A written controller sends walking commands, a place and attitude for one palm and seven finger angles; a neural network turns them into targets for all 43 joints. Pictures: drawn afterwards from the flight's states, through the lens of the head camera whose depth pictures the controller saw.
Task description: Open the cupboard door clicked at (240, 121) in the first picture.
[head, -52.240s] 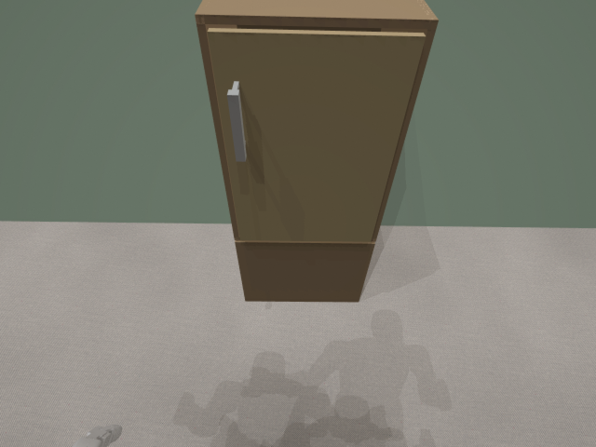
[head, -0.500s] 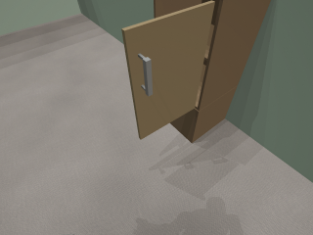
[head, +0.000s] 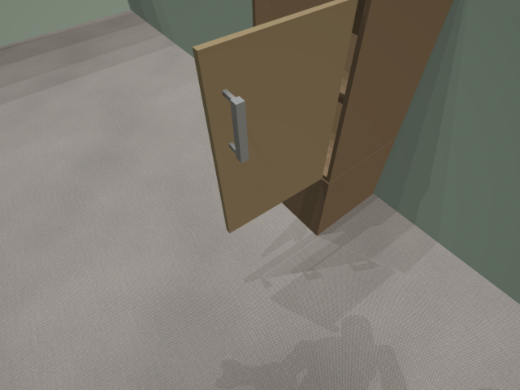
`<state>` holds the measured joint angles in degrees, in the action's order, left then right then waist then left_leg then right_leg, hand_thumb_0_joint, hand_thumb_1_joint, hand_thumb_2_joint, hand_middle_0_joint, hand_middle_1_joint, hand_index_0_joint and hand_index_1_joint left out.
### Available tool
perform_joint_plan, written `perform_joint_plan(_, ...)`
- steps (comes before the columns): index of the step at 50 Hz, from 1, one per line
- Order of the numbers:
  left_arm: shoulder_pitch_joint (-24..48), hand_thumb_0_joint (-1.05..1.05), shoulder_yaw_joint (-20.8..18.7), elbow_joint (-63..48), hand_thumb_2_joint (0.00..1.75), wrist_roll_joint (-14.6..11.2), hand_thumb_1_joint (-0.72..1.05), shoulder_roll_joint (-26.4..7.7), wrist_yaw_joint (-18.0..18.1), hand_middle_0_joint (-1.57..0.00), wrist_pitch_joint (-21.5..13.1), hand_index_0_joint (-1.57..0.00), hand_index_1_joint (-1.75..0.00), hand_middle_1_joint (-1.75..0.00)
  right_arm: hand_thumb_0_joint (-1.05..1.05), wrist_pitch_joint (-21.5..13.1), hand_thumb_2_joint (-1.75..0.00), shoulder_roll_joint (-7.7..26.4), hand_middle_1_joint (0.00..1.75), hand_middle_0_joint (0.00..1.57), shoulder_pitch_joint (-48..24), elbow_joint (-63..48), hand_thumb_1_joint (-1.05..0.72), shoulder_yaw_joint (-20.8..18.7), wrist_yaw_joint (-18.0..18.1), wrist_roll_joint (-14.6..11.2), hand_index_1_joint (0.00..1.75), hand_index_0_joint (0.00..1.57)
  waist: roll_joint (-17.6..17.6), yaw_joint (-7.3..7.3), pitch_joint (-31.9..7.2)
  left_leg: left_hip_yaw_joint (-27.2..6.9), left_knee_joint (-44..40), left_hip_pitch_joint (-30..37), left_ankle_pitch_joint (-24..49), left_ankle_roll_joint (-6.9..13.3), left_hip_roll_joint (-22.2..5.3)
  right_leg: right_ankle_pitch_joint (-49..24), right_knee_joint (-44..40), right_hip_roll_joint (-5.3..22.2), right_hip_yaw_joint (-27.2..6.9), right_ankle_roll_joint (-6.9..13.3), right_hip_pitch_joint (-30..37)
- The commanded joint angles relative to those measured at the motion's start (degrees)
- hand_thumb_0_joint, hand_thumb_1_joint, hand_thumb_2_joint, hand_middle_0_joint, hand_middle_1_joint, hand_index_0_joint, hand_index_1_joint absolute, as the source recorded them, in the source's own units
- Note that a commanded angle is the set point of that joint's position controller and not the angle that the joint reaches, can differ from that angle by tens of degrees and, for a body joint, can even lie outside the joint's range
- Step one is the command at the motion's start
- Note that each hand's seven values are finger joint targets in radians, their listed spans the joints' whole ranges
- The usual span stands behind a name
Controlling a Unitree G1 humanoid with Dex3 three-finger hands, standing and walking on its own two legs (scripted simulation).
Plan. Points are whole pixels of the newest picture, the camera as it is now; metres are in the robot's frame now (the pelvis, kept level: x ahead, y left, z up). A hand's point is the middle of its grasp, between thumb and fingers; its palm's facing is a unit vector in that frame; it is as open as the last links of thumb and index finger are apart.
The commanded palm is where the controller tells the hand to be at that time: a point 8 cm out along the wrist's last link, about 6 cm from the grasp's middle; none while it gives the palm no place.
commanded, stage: look to check the result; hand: left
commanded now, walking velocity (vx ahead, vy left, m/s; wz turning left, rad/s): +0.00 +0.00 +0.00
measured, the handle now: (235, 127) +0.61 +0.09 +0.04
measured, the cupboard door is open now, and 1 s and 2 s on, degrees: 87 87 87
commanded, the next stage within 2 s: stand and wait in 0.18 s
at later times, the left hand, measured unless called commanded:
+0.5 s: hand out of the picture +0.10 +0.24 -0.16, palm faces -0.04 -0.94 -0.34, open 7.4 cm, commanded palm none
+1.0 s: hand out of the picture +0.09 +0.24 -0.16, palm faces -0.05 -0.94 -0.35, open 7.4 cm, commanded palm none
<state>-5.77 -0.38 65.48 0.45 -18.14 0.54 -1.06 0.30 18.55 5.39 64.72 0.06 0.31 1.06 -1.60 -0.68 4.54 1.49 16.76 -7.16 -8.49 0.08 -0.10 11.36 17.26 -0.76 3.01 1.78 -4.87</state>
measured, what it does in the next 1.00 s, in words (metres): stands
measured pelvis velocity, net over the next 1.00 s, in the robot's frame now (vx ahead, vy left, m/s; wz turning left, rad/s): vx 0.01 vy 0.00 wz -0.01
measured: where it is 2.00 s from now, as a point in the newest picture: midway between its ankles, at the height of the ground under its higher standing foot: outside the picture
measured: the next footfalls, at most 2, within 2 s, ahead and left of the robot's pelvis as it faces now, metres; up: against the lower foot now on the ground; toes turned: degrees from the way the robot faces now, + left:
none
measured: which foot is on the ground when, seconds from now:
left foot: down 0.00-1.00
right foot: down 0.00-1.00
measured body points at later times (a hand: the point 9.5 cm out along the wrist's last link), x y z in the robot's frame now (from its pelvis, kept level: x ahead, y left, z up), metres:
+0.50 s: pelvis +0.01 +0.00 +0.00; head +0.04 -0.01 +0.45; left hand +0.10 +0.28 -0.13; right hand +0.08 -0.29 -0.14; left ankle +0.01 +0.12 -0.75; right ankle -0.02 -0.10 -0.75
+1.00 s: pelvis +0.01 +0.00 +0.00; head +0.04 -0.01 +0.45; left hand +0.09 +0.29 -0.13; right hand +0.08 -0.29 -0.14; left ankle +0.01 +0.12 -0.75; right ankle -0.02 -0.10 -0.75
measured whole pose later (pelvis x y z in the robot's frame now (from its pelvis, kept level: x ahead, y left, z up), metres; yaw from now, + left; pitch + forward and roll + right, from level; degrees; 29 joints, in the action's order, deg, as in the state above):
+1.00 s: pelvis +0.01 +0.00 +0.00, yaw -1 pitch -1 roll +0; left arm -6.2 -0.1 64.9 0.4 -18.3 0.6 -1.3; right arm 0.2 18.8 5.9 64.7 0.0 0.5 0.9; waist -0.9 -0.8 3.8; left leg 2.1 15.5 -5.0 -9.2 -0.3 -0.5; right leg 11.7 15.7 -1.2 2.3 2.0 -2.8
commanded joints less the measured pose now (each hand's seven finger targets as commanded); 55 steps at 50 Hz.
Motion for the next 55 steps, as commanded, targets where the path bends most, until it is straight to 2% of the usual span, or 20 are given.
perform_joint_plan(1,1.4,0.00,-2.3,-3.4,0.90,0.1,0.90,-11.5,0.7,-0.20,-1.3,-0.20,-0.30,-0.30,0.00,-1.3,-0.90,10.4,0.30,0.20,-0.9,-2.8,-0.90,-2.1,0.7,-0.2,0.30,0.20,1.8,0.14,-7.1,-6.0,-1.1,4.6,10.7,1.2,-7.3,-12.7,-3.0,8.6,-6.9,1.0,-0.2)
perform_joint_plan(4,1.3,0.00,-2.4,-3.4,0.90,0.2,0.90,-11.5,0.8,-0.20,-1.4,-0.20,-0.30,-0.30,0.00,-1.3,-0.90,10.4,0.30,0.20,-0.9,-2.8,-0.90,-2.2,0.7,-0.2,0.30,0.20,2.5,0.06,-7.5,-6.1,-0.9,5.2,11.4,1.3,-7.3,-13.8,-2.9,8.7,-6.8,1.0,0.0)
perform_joint_plan(13,1.0,0.00,-2.5,-3.7,0.90,0.2,0.90,-11.7,0.9,-0.20,-1.5,-0.20,-0.30,-0.30,0.00,-1.4,-0.90,10.5,0.30,0.20,-1.0,-3.1,-0.90,-2.3,0.9,-0.3,0.30,0.20,1.8,0.23,-7.3,-5.6,-0.8,5.4,12.6,1.1,-7.3,-16.3,-2.9,8.6,-6.9,0.9,0.7)
perform_joint_plan(15,1.3,0.00,-2.4,-3.7,0.90,0.1,0.90,-11.6,0.8,-0.20,-1.4,-0.20,-0.30,-0.30,0.00,-1.4,-0.90,10.3,0.30,0.20,-1.1,-3.0,-0.90,-2.2,0.8,-0.2,0.30,0.20,1.0,0.19,-6.8,-5.6,-1.1,5.2,12.3,1.0,-7.3,-15.8,-2.9,8.7,-6.9,1.0,0.7)
perform_joint_plan(18,1.2,0.00,-2.5,-3.9,0.90,0.2,0.90,-11.6,0.8,-0.20,-1.4,-0.20,-0.30,-0.30,0.00,-1.4,-0.90,10.5,0.30,0.20,-1.1,-3.2,-0.90,-2.2,0.9,-0.3,0.30,0.20,1.6,0.30,-6.6,-5.6,-1.2,5.2,12.0,1.1,-7.3,-14.9,-3.2,8.5,-7.0,1.0,0.4)
perform_joint_plan(25,1.3,0.00,-2.5,-3.8,0.90,0.1,0.90,-11.7,0.8,-0.20,-1.4,-0.20,-0.30,-0.30,0.00,-1.6,-0.90,10.5,0.30,0.20,-0.6,-3.2,-0.90,-2.2,1.0,-0.2,0.30,0.20,1.5,0.22,-8.1,-5.5,-1.1,6.3,14.5,1.0,-7.6,-17.4,-2.5,8.6,-6.9,1.1,1.7)
perform_joint_plan(28,1.1,0.00,-2.5,-4.0,0.90,0.2,0.90,-11.8,0.8,-0.20,-1.4,-0.20,-0.30,-0.30,0.00,-1.6,-0.90,10.8,0.30,0.20,-0.9,-3.3,-0.90,-2.2,1.0,-0.4,0.30,0.20,1.6,0.37,-6.6,-5.4,-1.3,5.8,13.4,1.0,-7.5,-16.5,-3.0,8.5,-7.0,1.1,0.7)
perform_joint_plan(33,0.8,0.00,-2.5,-3.9,0.90,0.1,0.90,-11.9,0.9,-0.20,-1.5,-0.20,-0.30,-0.30,0.00,-1.5,-0.90,10.7,0.30,0.20,-0.4,-3.1,-0.90,-2.2,1.0,-0.4,0.30,0.20,2.3,0.34,-7.3,-5.3,-1.2,6.3,13.5,1.0,-7.5,-17.4,-3.1,8.6,-7.1,1.1,1.3)
perform_joint_plan(36,0.9,0.00,-2.4,-3.9,0.90,0.1,0.90,-11.8,0.8,-0.20,-1.5,-0.20,-0.30,-0.30,0.00,-1.6,-0.90,10.7,0.30,0.20,-0.4,-3.0,-0.90,-2.3,1.0,-0.3,0.30,0.20,1.5,0.20,-7.5,-5.2,-1.2,6.4,13.8,1.0,-7.6,-17.6,-2.9,8.7,-7.0,1.1,1.5)
perform_joint_plan(40,1.1,0.00,-2.3,-3.8,0.90,0.1,0.90,-11.8,0.8,-0.20,-1.4,-0.20,-0.30,-0.30,0.00,-1.4,-0.90,10.6,0.30,0.20,-0.7,-2.9,-0.90,-2.2,0.9,-0.3,0.30,0.20,1.2,0.22,-5.6,-5.3,-1.7,5.6,11.7,0.9,-7.5,-15.2,-3.7,8.7,-7.2,1.0,0.4)
perform_joint_plan(44,1.1,0.00,-2.3,-3.8,0.90,0.1,0.90,-12.1,0.8,-0.20,-1.5,-0.20,-0.30,-0.30,0.00,-1.5,-0.90,10.8,0.30,0.20,-0.4,-3.0,-0.90,-2.3,0.9,-0.4,0.30,0.20,2.4,0.04,-6.6,-5.4,-1.7,6.1,11.5,1.0,-7.6,-15.3,-3.7,8.6,-7.3,1.0,0.7)
perform_joint_plan(48,0.8,0.00,-2.3,-3.9,0.90,0.1,0.90,-12.1,0.7,-0.20,-1.5,-0.20,-0.30,-0.30,0.00,-1.4,-0.90,10.9,0.30,0.20,-0.9,-3.0,-0.90,-2.3,0.9,-0.4,0.30,0.20,1.3,0.29,-5.9,-5.3,-1.9,6.0,10.5,0.9,-7.4,-13.9,-4.1,8.6,-7.5,1.0,0.0)
perform_joint_plan(53,0.7,0.00,-2.3,-3.8,0.90,0.1,0.90,-12.2,0.8,-0.20,-1.6,-0.20,-0.30,-0.30,0.00,-1.6,-0.90,11.1,0.30,0.20,-0.5,-3.1,-0.90,-2.3,0.9,-0.4,0.30,0.20,2.3,0.26,-7.1,-5.5,-1.7,6.5,11.9,1.0,-7.6,-15.3,-3.7,8.6,-7.4,1.0,0.7)
perform_joint_plan(55,0.9,0.00,-2.2,-3.8,0.90,0.1,0.90,-12.1,0.7,-0.20,-1.5,-0.20,-0.30,-0.30,0.00,-1.6,-0.90,10.9,0.30,0.20,-0.5,-2.9,-0.90,-2.3,0.9,-0.4,0.30,0.20,1.7,0.16,-6.7,-5.3,-1.9,6.3,11.9,1.0,-7.6,-15.5,-3.7,8.7,-7.3,1.0,0.7)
